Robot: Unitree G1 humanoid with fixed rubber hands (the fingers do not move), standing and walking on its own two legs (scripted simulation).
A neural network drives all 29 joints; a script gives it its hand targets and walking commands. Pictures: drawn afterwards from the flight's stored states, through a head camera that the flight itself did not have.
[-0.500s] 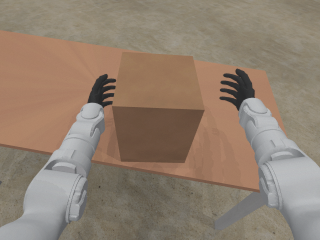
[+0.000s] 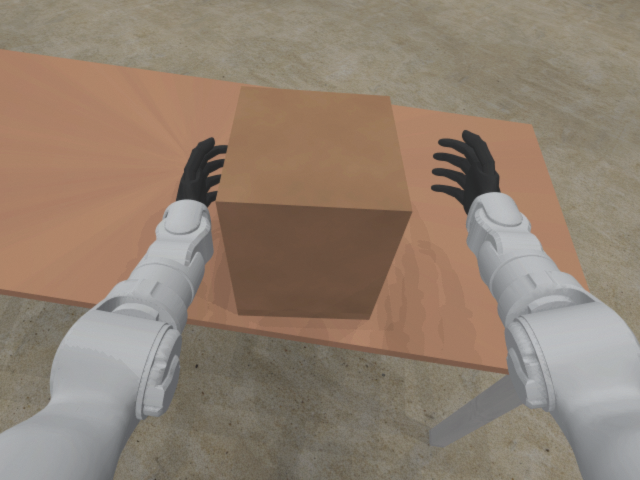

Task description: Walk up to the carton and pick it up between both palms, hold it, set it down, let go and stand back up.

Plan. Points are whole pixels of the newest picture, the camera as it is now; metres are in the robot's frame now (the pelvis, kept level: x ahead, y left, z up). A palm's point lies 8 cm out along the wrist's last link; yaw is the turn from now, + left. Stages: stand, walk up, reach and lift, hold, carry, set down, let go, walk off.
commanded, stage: reach and lift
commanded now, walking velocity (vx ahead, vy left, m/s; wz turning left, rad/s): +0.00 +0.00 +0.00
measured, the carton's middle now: (309, 211) +0.49 +0.06 +0.05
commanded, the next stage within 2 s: none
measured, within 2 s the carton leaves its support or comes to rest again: leaves its support in 1.86 s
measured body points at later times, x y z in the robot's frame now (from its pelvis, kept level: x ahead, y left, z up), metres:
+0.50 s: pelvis +0.00 +0.01 +0.02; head +0.07 +0.03 +0.46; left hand +0.44 +0.18 +0.09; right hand +0.47 -0.11 +0.11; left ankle +0.02 +0.13 -0.73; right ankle -0.03 -0.11 -0.73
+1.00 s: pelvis +0.00 -0.01 +0.02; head +0.05 +0.01 +0.47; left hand +0.42 +0.15 +0.09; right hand +0.44 -0.14 +0.11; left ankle +0.02 +0.13 -0.73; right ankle -0.03 -0.11 -0.73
